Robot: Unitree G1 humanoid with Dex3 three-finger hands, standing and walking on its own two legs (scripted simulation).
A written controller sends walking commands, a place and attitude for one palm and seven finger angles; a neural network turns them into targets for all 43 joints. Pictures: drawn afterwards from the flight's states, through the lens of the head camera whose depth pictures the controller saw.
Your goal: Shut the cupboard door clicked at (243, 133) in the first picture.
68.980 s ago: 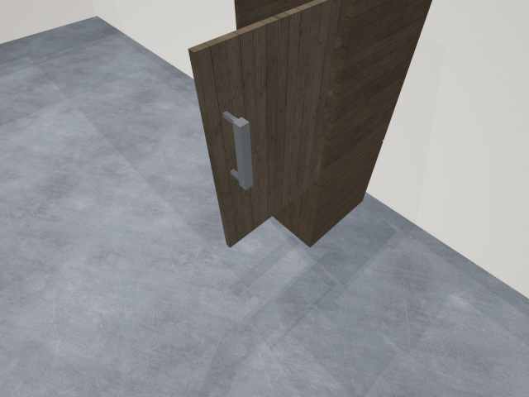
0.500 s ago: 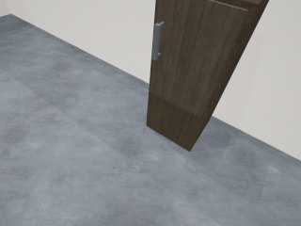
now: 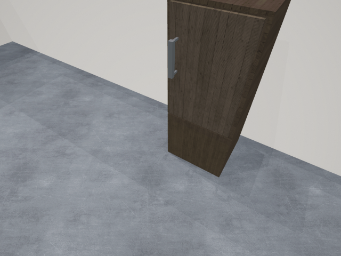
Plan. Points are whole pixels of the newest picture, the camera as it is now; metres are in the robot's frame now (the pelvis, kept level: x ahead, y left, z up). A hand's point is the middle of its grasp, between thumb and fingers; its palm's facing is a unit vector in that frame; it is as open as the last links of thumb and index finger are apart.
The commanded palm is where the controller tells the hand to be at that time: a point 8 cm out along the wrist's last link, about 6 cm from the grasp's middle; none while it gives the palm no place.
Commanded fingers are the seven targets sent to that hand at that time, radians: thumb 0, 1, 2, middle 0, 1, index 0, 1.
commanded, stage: let the arm hang, fingers relaxed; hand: left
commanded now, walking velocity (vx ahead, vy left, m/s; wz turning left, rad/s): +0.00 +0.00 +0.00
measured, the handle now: (173, 58) +0.92 +0.04 +0.02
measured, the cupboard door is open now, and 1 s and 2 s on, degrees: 0 0 0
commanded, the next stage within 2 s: look to check the result in 0.24 s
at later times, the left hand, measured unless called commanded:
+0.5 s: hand out of the picture -0.03 +0.18 -0.18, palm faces +0.03 -0.98 -0.19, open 7.4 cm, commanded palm none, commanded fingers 0.00 0.90 0.90 -0.20 -0.30 -0.20 -0.30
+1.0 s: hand out of the picture +0.02 +0.21 -0.17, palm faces +0.00 -0.97 -0.23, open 7.4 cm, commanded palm none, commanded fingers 0.00 0.90 0.90 -0.20 -0.30 -0.20 -0.30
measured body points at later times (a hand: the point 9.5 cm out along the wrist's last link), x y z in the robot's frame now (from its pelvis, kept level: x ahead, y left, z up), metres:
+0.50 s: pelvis +0.00 +0.01 +0.00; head -0.01 +0.01 +0.45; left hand -0.03 +0.24 -0.16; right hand -0.03 -0.19 -0.16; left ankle +0.01 +0.12 -0.74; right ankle +0.01 -0.11 -0.74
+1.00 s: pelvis +0.00 +0.01 +0.00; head +0.00 +0.01 +0.45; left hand +0.02 +0.26 -0.15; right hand +0.01 -0.23 -0.16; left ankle +0.01 +0.12 -0.74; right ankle +0.01 -0.11 -0.74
